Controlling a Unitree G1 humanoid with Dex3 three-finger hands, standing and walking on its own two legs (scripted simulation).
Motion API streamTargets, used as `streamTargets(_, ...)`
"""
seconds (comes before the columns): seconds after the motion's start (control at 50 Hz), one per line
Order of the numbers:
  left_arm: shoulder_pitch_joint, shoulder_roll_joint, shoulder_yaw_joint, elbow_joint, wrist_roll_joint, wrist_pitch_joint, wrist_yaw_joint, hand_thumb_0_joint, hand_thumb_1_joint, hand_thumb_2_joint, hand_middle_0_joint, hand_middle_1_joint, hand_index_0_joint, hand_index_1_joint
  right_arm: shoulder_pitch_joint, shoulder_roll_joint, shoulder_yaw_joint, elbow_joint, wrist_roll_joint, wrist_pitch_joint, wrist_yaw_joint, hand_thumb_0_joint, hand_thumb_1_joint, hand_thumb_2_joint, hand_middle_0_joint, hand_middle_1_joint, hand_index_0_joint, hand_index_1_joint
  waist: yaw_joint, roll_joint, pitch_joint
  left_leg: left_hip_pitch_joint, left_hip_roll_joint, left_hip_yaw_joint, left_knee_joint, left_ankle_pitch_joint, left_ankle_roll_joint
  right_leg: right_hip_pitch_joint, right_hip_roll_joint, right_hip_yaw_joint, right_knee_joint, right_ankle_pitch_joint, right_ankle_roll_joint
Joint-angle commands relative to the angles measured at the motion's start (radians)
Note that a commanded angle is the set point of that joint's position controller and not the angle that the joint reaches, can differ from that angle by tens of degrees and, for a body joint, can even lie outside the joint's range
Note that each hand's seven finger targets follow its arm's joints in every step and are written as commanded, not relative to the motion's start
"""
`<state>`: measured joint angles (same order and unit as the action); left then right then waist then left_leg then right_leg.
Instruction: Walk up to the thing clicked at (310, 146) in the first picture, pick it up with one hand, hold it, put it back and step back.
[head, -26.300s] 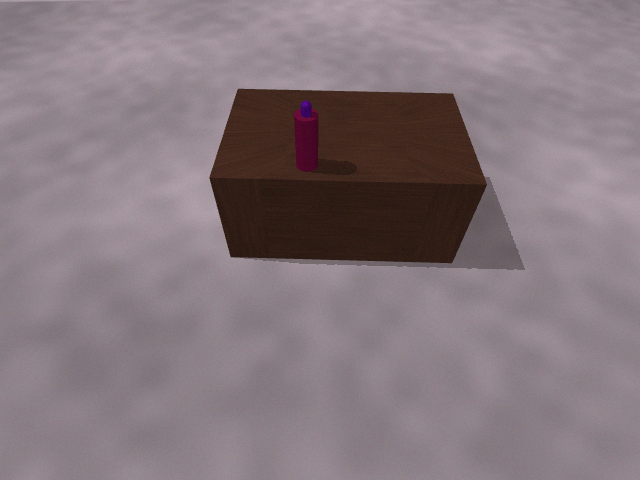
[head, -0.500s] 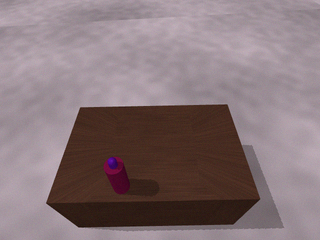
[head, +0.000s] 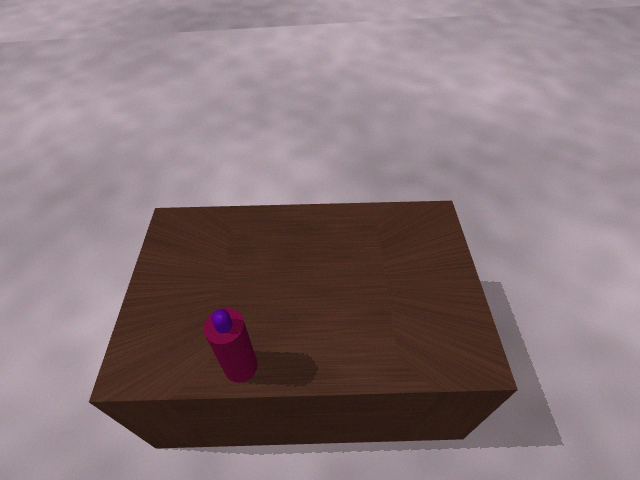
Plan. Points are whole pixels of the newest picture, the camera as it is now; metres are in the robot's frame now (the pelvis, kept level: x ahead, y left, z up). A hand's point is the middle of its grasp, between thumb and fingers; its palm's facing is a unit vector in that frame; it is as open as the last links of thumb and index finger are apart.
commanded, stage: step back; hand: left
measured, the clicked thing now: (231, 343) +0.40 +0.19 -0.24
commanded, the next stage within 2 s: none
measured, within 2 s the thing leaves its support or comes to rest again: neither
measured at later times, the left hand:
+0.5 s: hand out of the picture +0.03 +0.33 -0.18, palm faces -0.09 -0.93 -0.35, open 7.4 cm
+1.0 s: hand out of the picture -0.06 +0.30 -0.15, palm faces -0.07 -0.92 -0.39, open 7.4 cm
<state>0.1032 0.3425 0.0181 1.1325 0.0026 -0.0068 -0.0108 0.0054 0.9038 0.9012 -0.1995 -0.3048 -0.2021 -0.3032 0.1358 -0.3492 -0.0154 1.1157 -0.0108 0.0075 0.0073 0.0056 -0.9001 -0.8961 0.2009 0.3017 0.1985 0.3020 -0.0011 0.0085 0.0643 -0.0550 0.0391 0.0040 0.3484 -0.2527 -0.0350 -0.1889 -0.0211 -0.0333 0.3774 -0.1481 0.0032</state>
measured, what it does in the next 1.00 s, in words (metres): walks backwards: right foot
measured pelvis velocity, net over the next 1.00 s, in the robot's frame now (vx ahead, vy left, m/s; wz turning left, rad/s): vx -0.21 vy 0.05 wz -0.05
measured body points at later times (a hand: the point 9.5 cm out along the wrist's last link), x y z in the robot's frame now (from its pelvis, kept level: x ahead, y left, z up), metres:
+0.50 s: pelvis -0.09 +0.07 -0.01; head -0.02 +0.09 +0.43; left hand +0.04 +0.37 -0.15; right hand -0.05 -0.25 -0.12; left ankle -0.08 +0.15 -0.75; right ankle -0.12 -0.08 -0.67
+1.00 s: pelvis -0.21 +0.05 -0.02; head -0.15 +0.04 +0.43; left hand -0.06 +0.35 -0.12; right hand -0.12 -0.27 -0.14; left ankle -0.23 +0.18 -0.71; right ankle -0.17 -0.06 -0.74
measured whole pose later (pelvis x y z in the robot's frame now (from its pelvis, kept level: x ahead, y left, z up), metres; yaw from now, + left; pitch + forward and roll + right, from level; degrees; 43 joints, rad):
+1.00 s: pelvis -0.21 +0.05 -0.02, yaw -3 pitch -1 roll +1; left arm 0.12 0.36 0.06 0.76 0.04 0.04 0.01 0.01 0.90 0.90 -0.20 -0.31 -0.20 -0.30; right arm 0.15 -0.41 -0.05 0.87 0.00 0.03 -0.03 0.01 -0.90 -0.90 0.20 0.30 0.20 0.30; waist 0.01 0.00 0.17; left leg -0.32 -0.06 -0.07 0.86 -0.51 -0.02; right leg -0.34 0.00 0.01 0.62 -0.25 -0.03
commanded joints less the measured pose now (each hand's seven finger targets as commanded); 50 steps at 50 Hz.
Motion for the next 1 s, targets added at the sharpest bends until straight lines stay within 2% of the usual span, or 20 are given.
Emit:
streamTargets(0.0,-0.013,0.296,0.092,-0.119,-0.013,-0.006,0.031,0.0,0.9,0.9,-0.2,-0.3,-0.2,-0.3,-0.009,-0.219,-0.057,-0.09,0.017,0.003,-0.018,0.0,-0.9,-0.9,0.2,0.3,0.2,0.3,0.009,-0.075,-0.103,-0.098,0.011,-0.001,0.222,0.239,0.061,0.047,-0.188,0.176,0.007,0.449,-0.125)
streamTargets(0.06,-0.067,0.319,0.102,-0.188,0.016,0.003,0.038,0.0,0.9,0.9,-0.2,-0.3,-0.2,-0.3,0.023,-0.207,-0.073,-0.124,0.007,0.036,-0.012,0.0,-0.9,-0.9,0.2,0.3,0.2,0.3,0.004,-0.192,-0.142,-0.191,-0.076,-0.03,0.583,-0.313,0.071,-0.024,-0.345,0.32,-0.042,0.352,-0.27)
streamTargets(0.1,-0.129,0.304,0.098,-0.236,0.029,0.009,0.042,0.0,0.9,0.9,-0.2,-0.3,-0.2,-0.3,0.069,-0.207,-0.079,-0.143,0.013,0.045,-0.004,0.0,-0.9,-0.9,0.2,0.3,0.2,0.3,-0.024,-0.191,-0.144,-0.18,-0.048,-0.101,0.655,-0.313,0.089,-0.104,-0.316,0.252,0.012,0.322,-0.264)
streamTargets(0.16,-0.148,0.293,0.09,-0.276,0.038,0.024,0.046,0.0,0.9,0.9,-0.2,-0.3,-0.2,-0.3,0.126,-0.22,-0.087,-0.153,0.008,0.041,-0.006,0.0,-0.9,-0.9,0.2,0.3,0.2,0.3,-0.031,-0.203,-0.151,-0.193,-0.039,-0.055,0.456,-0.224,0.07,-0.085,-0.264,0.215,0.089,0.287,-0.208)
streamTargets(0.2,-0.166,0.285,0.084,-0.299,0.02,0.044,0.042,0.0,0.9,0.9,-0.2,-0.3,-0.2,-0.3,0.173,-0.215,-0.096,-0.145,-0.016,0.027,-0.009,0.0,-0.9,-0.9,0.2,0.3,0.2,0.3,-0.063,-0.134,-0.133,-0.146,-0.035,-0.02,0.148,-0.006,0.056,-0.108,-0.207,0.177,0.209,0.167,-0.139)
streamTargets(0.22,-0.113,0.231,0.073,-0.302,0.009,0.057,0.039,0.0,0.9,0.9,-0.2,-0.3,-0.2,-0.3,0.13,-0.257,-0.11,-0.16,-0.04,0.02,-0.011,0.0,-0.9,-0.9,0.2,0.3,0.2,0.3,-0.034,0.046,-0.09,-0.137,0.043,-0.154,0.004,0.121,0.057,-0.188,-0.095,0.133,0.343,-0.013,-0.095)
streamTargets(0.24,-0.064,0.175,0.063,-0.305,0.001,0.063,0.042,0.0,0.9,0.9,-0.2,-0.3,-0.2,-0.3,0.079,-0.355,-0.129,-0.185,-0.058,0.011,-0.012,0.0,-0.9,-0.9,0.2,0.3,0.2,0.3,0.007,0.275,-0.075,-0.078,0.242,-0.437,-0.055,0.351,0.102,-0.363,0.097,0.097,0.497,-0.422,-0.041)
streamTargets(0.26,-0.086,0.226,0.081,-0.302,0.014,0.065,0.055,0.0,0.9,0.9,-0.2,-0.3,-0.2,-0.3,0.04,-0.421,-0.139,-0.223,-0.041,0.007,-0.011,0.0,-0.9,-0.9,0.2,0.3,0.2,0.3,-0.032,0.237,-0.079,-0.202,0.326,-0.493,-0.045,0.445,0.21,-0.306,0.131,0.219,0.647,-0.515,-0.021)
streamTargets(0.28,-0.121,0.243,0.086,-0.289,0.021,0.067,0.062,0.0,0.9,0.9,-0.2,-0.3,-0.2,-0.3,0.023,-0.392,-0.134,-0.232,-0.038,0.003,-0.015,0.0,-0.9,-0.9,0.2,0.3,0.2,0.3,-0.047,0.173,-0.064,-0.24,0.314,-0.476,-0.042,0.465,0.209,-0.294,0.149,0.273,0.747,-0.498,-0.023)
streamTargets(0.34,0.001,0.235,0.086,-0.27,0.002,0.064,0.058,0.0,0.9,0.9,-0.2,-0.3,-0.2,-0.3,-0.074,-0.292,-0.107,-0.257,-0.036,-0.007,-0.039,0.0,-0.9,-0.9,0.2,0.3,0.2,0.3,0.049,0.141,-0.067,-0.063,0.178,-0.23,0.085,0.566,0.158,-0.409,0.135,0.274,0.842,-0.311,-0.022)
streamTargets(0.5,-0.031,0.217,0.1,-0.348,0.018,0.047,0.04,0.0,0.9,0.9,-0.2,-0.3,-0.2,-0.3,0.083,-0.277,-0.115,-0.275,-0.014,-0.006,-0.052,0.0,-0.9,-0.9,0.2,0.3,0.2,0.3,-0.05,0.114,-0.102,0.11,0.227,-0.239,0.152,0.638,0.25,-0.34,0.095,0.183,0.604,-0.357,0.026)
streamTargets(0.6,0.061,0.201,0.102,-0.332,0.021,0.04,0.026,0.0,0.9,0.9,-0.2,-0.3,-0.2,-0.3,0.034,-0.297,-0.115,-0.31,-0.01,0.0,-0.045,0.0,-0.9,-0.9,0.2,0.3,0.2,0.3,-0.019,0.153,-0.147,0.026,0.23,-0.227,0.168,0.481,0.24,-0.17,0.05,0.087,0.337,-0.307,-0.003)
streamTargets(0.66,0.146,0.197,0.108,-0.298,0.03,0.032,0.024,0.0,0.9,0.9,-0.2,-0.3,-0.2,-0.3,-0.026,-0.289,-0.109,-0.322,-0.001,0.008,-0.039,0.0,-0.9,-0.9,0.2,0.3,0.2,0.3,0.034,0.1,-0.15,-0.122,0.208,-0.195,0.22,0.333,0.184,0.001,0.036,0.068,0.089,-0.078,-0.035)
streamTargets(0.68,0.149,0.244,0.119,-0.304,0.041,0.023,0.025,0.0,0.9,0.9,-0.2,-0.3,-0.2,-0.3,-0.022,-0.262,-0.098,-0.326,0.008,0.008,-0.037,0.0,-0.9,-0.9,0.2,0.3,0.2,0.3,0.031,0.015,-0.155,-0.236,0.154,-0.16,0.279,0.238,0.132,0.07,-0.043,0.191,0.073,0.035,-0.061)
streamTargets(0.7,0.097,0.321,0.134,-0.328,0.029,0.025,0.021,0.0,0.9,0.9,-0.2,-0.3,-0.2,-0.3,-0.065,-0.226,-0.09,-0.338,0.017,0.009,-0.037,0.0,-0.9,-0.9,0.2,0.3,0.2,0.3,0.038,-0.203,-0.101,-0.334,-0.05,-0.051,0.453,-0.006,0.061,-0.003,-0.185,0.424,0.023,0.141,-0.197)
streamTargets(0.72,0.052,0.365,0.145,-0.359,0.034,0.023,0.022,0.0,0.9,0.9,-0.2,-0.3,-0.2,-0.3,-0.075,-0.217,-0.093,-0.333,0.013,0.018,-0.048,0.0,-0.9,-0.9,0.2,0.3,0.2,0.3,0.054,-0.295,-0.044,-0.363,-0.125,-0.046,0.684,-0.376,0.039,-0.104,-0.353,0.576,-0.047,0.212,-0.326)
streamTargets(0.76,-0.01,0.295,0.127,-0.4,0.018,0.018,0.03,0.0,0.9,0.9,-0.2,-0.3,-0.2,-0.3,0.004,-0.243,-0.089,-0.304,0.018,0.023,-0.047,0.0,-0.9,-0.9,0.2,0.3,0.2,0.3,0.007,-0.123,-0.036,-0.368,-0.129,-0.174,0.85,-0.344,0.036,-0.108,-0.29,0.435,0.008,0.331,-0.295)
streamTargets(0.82,0.002,0.243,0.118,-0.41,0.029,0.023,0.038,0.0,0.9,0.9,-0.2,-0.3,-0.2,-0.3,0.036,-0.23,-0.074,-0.293,0.016,0.005,-0.05,0.0,-0.9,-0.9,0.2,0.3,0.2,0.3,0.017,-0.131,-0.067,-0.412,-0.15,-0.13,0.801,-0.268,0.021,0.024,-0.18,0.276,0.1,0.458,-0.226)
streamTargets(0.9,0.061,0.239,0.115,-0.433,0.036,0.034,0.039,0.0,0.9,0.9,-0.2,-0.3,-0.2,-0.3,0.023,-0.22,-0.07,-0.317,0.009,0.002,-0.053,0.0,-0.9,-0.9,0.2,0.3,0.2,0.3,0.058,-0.18,-0.103,-0.437,-0.117,-0.078,0.582,-0.291,0.006,0.164,-0.195,0.278,0.128,0.461,-0.235)
streamTargets(0.98,0.019,0.262,0.114,-0.457,0.024,0.049,0.032,0.0,0.9,0.9,-0.2,-0.3,-0.2,-0.3,0.111,-0.204,-0.082,-0.29,-0.007,-0.01,-0.041,0.0,-0.9,-0.9,0.2,0.3,0.2,0.3,0.006,-0.167,-0.152,-0.238,-0.074,0.003,0.169,-0.089,0.04,0.121,-0.171,0.241,0.221,0.346,-0.179)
